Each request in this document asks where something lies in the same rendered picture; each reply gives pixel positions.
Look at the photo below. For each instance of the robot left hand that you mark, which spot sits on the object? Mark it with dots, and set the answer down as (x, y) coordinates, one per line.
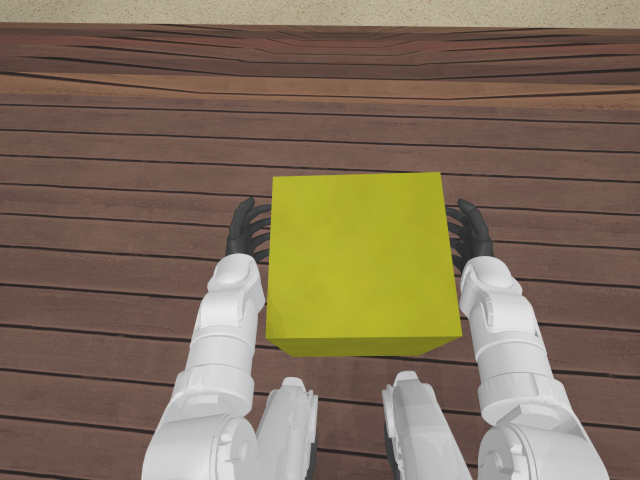
(240, 231)

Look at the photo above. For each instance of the left robot upper arm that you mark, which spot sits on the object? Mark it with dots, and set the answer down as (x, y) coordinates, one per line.
(216, 447)

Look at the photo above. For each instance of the robot left forearm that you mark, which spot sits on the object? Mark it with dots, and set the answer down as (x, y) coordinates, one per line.
(217, 378)

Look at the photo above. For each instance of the robot left thigh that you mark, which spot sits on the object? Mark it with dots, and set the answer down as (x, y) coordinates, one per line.
(287, 426)

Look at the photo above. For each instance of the robot right forearm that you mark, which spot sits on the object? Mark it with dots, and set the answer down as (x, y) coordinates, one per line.
(517, 384)

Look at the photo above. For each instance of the robot right hand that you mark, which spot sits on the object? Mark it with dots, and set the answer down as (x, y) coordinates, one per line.
(474, 234)

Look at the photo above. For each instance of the robot thigh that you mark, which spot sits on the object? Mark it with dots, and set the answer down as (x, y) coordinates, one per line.
(415, 420)
(287, 426)

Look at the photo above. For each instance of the robot right thigh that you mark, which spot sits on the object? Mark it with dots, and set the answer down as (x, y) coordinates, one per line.
(415, 420)

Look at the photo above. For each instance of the right robot upper arm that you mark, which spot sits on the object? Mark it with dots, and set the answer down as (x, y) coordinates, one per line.
(512, 451)

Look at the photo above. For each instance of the carton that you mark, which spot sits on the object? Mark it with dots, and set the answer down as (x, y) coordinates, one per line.
(360, 265)

